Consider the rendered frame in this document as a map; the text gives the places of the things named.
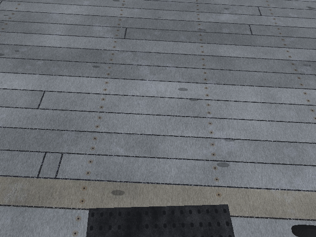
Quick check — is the right robot hand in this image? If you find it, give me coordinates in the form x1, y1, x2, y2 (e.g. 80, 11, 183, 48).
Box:
291, 225, 316, 237

